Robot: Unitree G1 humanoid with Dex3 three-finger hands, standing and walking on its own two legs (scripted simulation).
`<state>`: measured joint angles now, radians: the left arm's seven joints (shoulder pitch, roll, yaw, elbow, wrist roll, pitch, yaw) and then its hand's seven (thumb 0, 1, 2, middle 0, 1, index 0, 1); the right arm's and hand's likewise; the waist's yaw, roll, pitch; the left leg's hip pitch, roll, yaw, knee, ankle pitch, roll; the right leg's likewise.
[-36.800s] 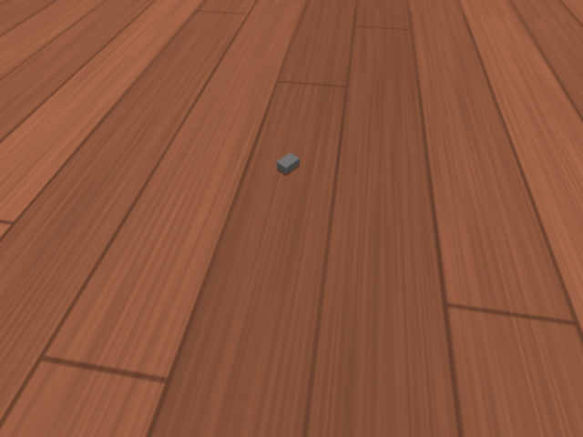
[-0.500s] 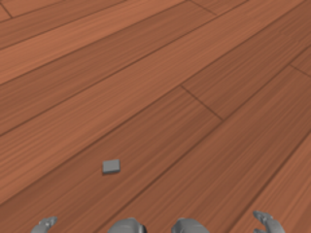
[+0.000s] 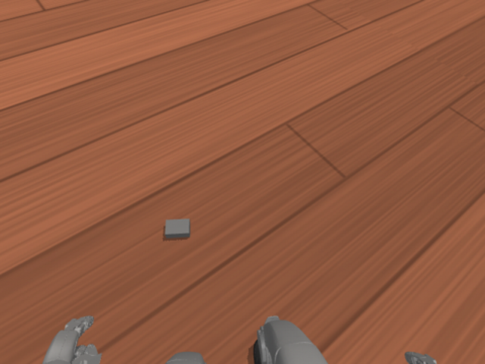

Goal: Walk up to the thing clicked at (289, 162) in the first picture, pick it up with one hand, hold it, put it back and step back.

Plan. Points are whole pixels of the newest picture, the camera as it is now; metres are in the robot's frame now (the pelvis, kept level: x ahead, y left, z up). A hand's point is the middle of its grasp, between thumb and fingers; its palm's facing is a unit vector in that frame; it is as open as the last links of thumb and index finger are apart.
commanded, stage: step back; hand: left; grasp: from above
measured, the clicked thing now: (177, 228) +0.66 +0.24 -0.74
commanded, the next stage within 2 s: none
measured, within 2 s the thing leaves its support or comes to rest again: neither
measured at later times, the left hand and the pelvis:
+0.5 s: hand out of the picture -0.06 +0.20 -0.12, palm faces -0.05 -0.90 -0.42, open 7.4 cm; pelvis -0.15 -0.06 +0.00, yaw -3 degrees
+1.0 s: hand out of the picture -0.26 +0.18 -0.15, palm faces -0.05 -0.91 -0.41, open 7.4 cm; pelvis -0.34 -0.10 -0.01, yaw -4 degrees
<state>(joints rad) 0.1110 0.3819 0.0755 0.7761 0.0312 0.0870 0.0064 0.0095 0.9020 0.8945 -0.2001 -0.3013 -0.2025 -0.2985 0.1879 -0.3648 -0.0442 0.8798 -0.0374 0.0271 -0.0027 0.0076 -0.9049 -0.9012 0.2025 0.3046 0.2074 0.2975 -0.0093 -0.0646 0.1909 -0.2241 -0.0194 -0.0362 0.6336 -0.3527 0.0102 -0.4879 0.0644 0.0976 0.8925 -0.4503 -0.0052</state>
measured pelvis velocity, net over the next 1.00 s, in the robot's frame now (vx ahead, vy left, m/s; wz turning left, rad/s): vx -0.34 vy -0.10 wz -0.08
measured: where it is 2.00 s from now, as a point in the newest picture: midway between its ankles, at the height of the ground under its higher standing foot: outside the picture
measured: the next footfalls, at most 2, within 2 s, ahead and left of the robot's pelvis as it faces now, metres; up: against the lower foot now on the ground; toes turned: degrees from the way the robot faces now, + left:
right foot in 0.28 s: -0.09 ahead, -0.17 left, +0.00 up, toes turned -1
left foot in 0.66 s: -0.19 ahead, +0.05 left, +0.00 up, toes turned +0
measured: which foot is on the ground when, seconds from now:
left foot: down 0.00-0.32, up 0.34-0.64, down 0.66-1.00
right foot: up 0.00-0.26, down 0.28-0.68, up 0.70-0.98, down 1.00-1.00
